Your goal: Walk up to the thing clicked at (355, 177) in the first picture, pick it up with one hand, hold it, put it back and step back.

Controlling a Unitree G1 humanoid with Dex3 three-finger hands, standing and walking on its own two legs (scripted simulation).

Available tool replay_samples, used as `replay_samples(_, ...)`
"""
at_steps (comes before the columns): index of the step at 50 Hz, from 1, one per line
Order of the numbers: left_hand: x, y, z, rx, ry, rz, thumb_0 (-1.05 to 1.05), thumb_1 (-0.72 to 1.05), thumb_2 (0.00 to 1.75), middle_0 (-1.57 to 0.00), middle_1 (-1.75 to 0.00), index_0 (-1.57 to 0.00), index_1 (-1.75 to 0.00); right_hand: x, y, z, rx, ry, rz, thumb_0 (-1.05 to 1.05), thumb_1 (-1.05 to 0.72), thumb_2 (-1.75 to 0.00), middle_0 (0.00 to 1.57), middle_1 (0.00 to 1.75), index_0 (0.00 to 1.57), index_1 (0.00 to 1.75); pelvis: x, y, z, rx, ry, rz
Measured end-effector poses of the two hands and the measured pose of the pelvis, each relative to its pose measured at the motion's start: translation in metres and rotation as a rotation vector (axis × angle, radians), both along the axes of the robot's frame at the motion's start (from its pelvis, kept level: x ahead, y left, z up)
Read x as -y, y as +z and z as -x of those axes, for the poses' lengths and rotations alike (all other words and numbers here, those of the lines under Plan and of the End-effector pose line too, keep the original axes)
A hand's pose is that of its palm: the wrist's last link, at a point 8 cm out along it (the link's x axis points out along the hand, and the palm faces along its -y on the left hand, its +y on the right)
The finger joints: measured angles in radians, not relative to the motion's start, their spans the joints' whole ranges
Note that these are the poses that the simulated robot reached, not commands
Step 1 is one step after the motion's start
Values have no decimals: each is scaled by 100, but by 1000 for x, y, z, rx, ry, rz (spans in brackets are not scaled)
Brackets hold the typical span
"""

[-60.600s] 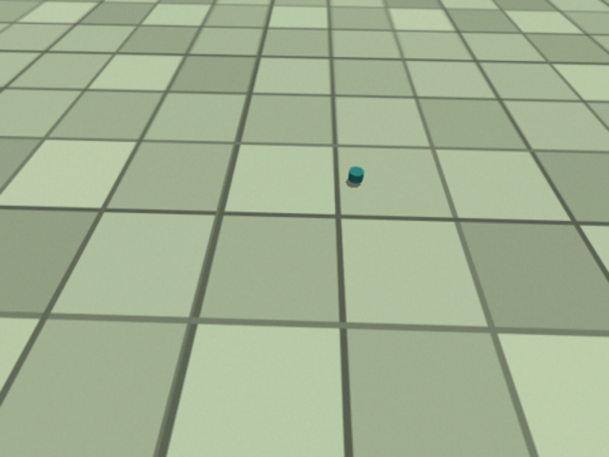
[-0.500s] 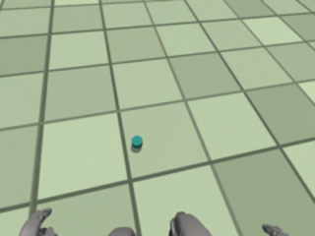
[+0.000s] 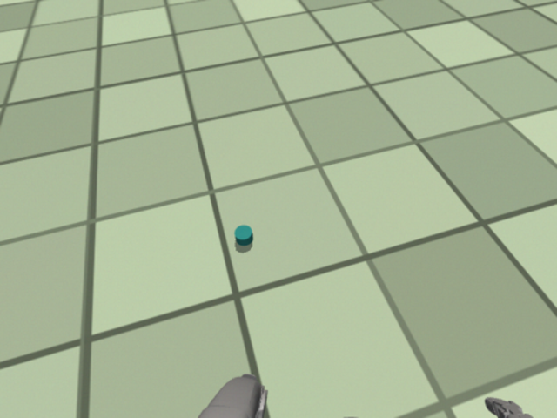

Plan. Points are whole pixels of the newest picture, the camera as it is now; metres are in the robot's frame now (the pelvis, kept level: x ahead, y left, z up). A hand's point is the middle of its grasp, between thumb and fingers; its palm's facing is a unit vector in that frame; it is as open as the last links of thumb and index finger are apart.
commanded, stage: step back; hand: left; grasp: from above
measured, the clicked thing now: (243, 235) +0.86 +0.19 -0.74
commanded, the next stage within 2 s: stand in 1.74 s
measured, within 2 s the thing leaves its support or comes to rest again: neither
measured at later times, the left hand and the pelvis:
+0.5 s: hand out of the picture -0.08 +0.25 -0.15, palm faces +0.02 -0.92 -0.38, open 7.4 cm; pelvis -0.18 -0.02 +0.00, yaw +1 degrees
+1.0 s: hand out of the picture -0.25 +0.25 -0.14, palm faces +0.12 -0.91 -0.39, open 7.4 cm; pelvis -0.28 -0.04 +0.00, yaw +5 degrees
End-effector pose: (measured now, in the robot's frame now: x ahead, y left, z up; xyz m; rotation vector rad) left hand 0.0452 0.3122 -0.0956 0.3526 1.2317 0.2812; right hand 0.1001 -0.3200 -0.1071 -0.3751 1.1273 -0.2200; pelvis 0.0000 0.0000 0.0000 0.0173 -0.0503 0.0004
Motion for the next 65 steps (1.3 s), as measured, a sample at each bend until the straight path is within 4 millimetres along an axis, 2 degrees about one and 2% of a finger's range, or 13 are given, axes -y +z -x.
replay_samples(7, -7, 3, 13, 110, -7, -28, 1, 90, 90, -21, -30, -20, -30, -5, -7, 72, -125, 33, 10, 1, -90, -90, 20, 30, 20, 30, 0, -3, 44, -12, 65, 8)
replay_samples(11, -15, -10, 21, 167, -2, -7, 1, 90, 90, -21, -30, -20, -30, -16, -9, 102, -143, 54, 21, 1, -90, -90, 20, 30, 20, 30, -5, -10, 77, 6, 85, -13)
replay_samples(16, -7, -11, 49, 155, 12, 30, 1, 90, 90, -20, -30, -20, -30, -20, 7, 125, -99, 70, 19, 1, -90, -90, 20, 30, 20, 30, -1, 0, 110, 3, 82, 29)
replay_samples(22, 6, -15, 105, 104, -10, 39, 1, 90, 90, -20, -30, -20, -30, -6, 20, 133, 14, 80, 43, 1, -90, -90, 20, 30, 20, 30, 12, 1, 153, -10, 36, 45)
replay_samples(27, 22, -23, 162, 46, -23, 19, 1, 90, 90, -20, -30, -20, -30, 20, 13, 149, 91, 90, 37, 1, -90, -90, 20, 30, 20, 30, 31, -11, 196, -19, -5, 33)
replay_samples(30, 35, -21, 205, 9, -12, 10, 1, 90, 90, -20, -30, -20, -30, 34, 5, 171, 94, 66, 28, 1, -90, -90, 20, 30, 20, 30, 42, -13, 219, -3, 7, 50)
replay_samples(34, 43, -8, 255, -26, 29, -3, 1, 90, 90, -21, -30, -20, -30, 41, 3, 210, 35, 53, 7, 1, -90, -90, 20, 30, 20, 30, 47, -3, 238, -8, 15, 2)
replay_samples(40, 35, 0, 291, 22, 68, -28, 1, 90, 90, -21, -30, -21, -30, 41, -10, 269, -97, 79, -3, 1, -90, -90, 20, 30, 20, 30, 46, -3, 261, -12, 75, 10)
replay_samples(45, 21, -8, 309, 36, 102, -18, 1, 90, 90, -21, -30, -20, -30, 25, -11, 298, -135, 78, -20, 1, -90, -90, 20, 30, 20, 30, 40, -4, 275, 7, 97, -18)
replay_samples(49, 24, -7, 313, 15, 106, 11, 1, 90, 90, -20, -30, -20, -30, 17, -3, 306, -104, 73, -43, 1, -90, -90, 20, 30, 20, 30, 41, 3, 278, 1, 95, 1)
replay_samples(53, 32, -6, 309, 18, 88, 23, 1, 90, 90, -20, -30, -20, -30, 21, 0, 302, -75, 67, -57, 1, -90, -90, 20, 30, 20, 30, 48, 5, 277, -4, 87, 13)
replay_samples(60, 51, -6, 303, 66, 108, 23, 1, 90, 90, -20, -30, -20, -30, 36, -3, 277, -76, 80, -36, 1, -90, -90, 20, 30, 20, 30, 56, 4, 268, 2, 103, 37)
replay_samples(65, 48, -6, 300, 53, 122, 35, 1, 90, 90, -21, -30, -20, -30, 33, 3, 254, -74, 115, -18, 1, -90, -90, 20, 30, 20, 30, 47, 6, 257, -4, 124, 34)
